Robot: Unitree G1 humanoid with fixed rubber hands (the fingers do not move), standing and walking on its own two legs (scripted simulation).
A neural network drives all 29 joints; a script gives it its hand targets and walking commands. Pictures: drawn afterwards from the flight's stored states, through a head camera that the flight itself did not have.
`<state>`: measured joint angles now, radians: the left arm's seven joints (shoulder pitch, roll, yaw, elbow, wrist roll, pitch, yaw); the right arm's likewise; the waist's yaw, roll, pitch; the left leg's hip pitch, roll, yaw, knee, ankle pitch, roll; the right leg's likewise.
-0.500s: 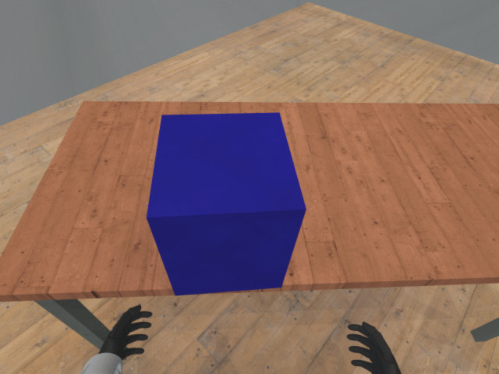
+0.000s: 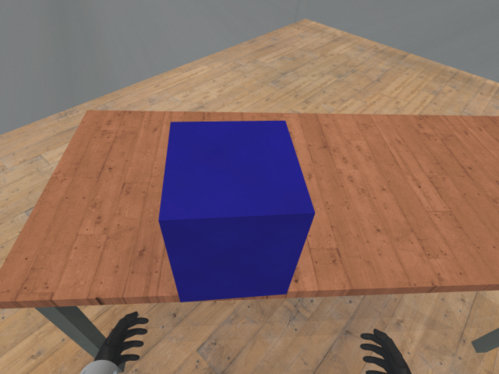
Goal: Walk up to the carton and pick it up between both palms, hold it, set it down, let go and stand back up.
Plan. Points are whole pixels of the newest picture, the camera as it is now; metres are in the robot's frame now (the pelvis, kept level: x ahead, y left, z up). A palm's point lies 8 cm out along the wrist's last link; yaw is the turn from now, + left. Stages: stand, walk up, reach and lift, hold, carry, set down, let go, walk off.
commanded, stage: stand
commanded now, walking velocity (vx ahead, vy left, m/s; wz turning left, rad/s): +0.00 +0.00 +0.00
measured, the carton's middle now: (231, 213) +0.37 +0.05 +0.05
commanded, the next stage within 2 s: none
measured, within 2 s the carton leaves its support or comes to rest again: neither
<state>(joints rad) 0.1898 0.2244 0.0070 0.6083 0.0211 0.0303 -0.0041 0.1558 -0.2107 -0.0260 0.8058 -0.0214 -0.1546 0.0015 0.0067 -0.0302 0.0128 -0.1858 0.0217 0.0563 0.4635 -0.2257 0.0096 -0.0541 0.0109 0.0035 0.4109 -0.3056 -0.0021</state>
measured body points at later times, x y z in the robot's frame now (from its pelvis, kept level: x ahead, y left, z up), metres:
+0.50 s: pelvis -0.02 +0.03 +0.00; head -0.04 +0.04 +0.45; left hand +0.04 +0.33 -0.13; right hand +0.08 -0.25 -0.11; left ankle +0.02 +0.11 -0.74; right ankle -0.05 -0.12 -0.74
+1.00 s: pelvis -0.05 +0.04 +0.00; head -0.06 +0.05 +0.45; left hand -0.01 +0.35 -0.13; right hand +0.03 -0.25 -0.12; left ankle +0.02 +0.11 -0.74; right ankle -0.05 -0.12 -0.74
